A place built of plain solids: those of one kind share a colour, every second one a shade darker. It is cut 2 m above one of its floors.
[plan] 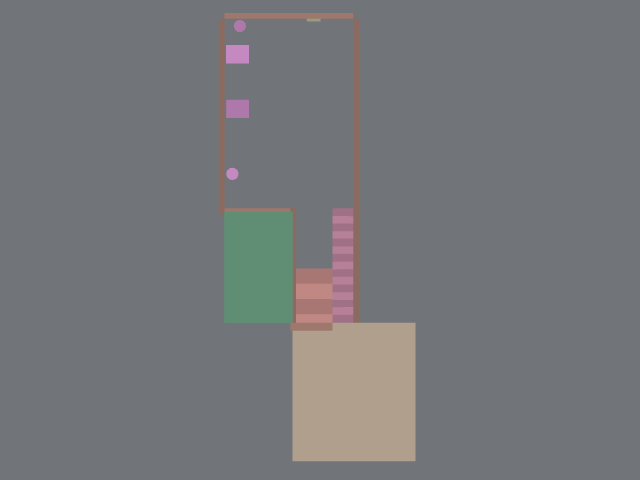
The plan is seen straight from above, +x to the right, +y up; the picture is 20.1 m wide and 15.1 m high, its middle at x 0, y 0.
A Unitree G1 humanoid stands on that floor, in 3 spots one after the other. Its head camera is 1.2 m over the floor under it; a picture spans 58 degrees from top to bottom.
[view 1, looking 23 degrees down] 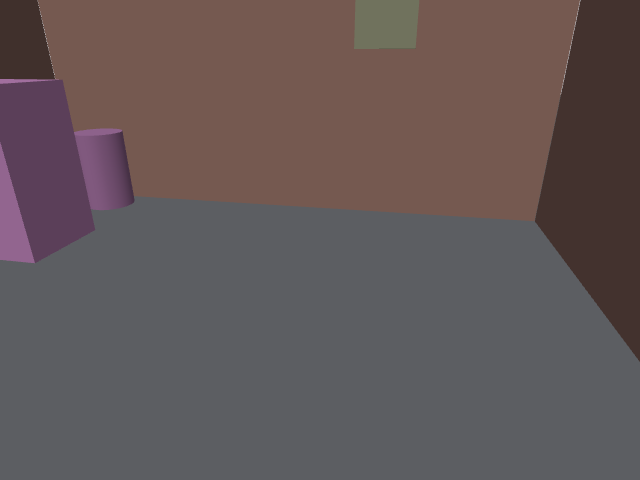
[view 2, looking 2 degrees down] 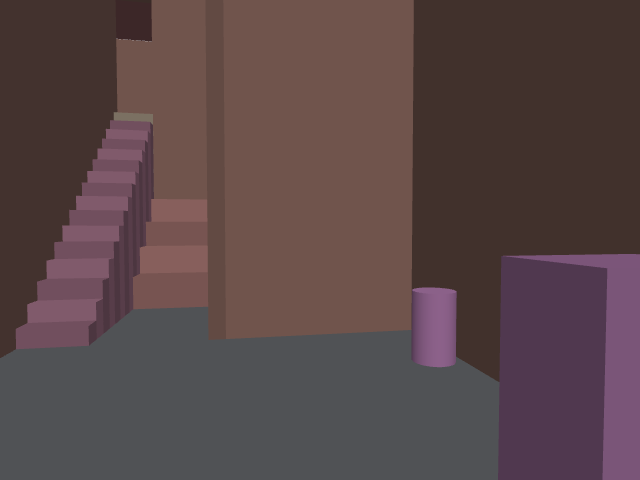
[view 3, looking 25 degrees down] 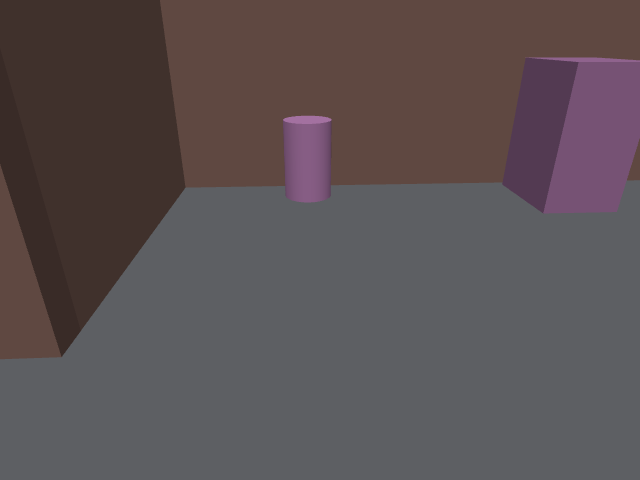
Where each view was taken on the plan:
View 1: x -0.01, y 3.49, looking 101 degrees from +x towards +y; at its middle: ground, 3.07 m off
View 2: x -1.04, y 5.62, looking -101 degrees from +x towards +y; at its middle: wall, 4.71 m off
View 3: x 0.72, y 2.00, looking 177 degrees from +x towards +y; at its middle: ground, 2.84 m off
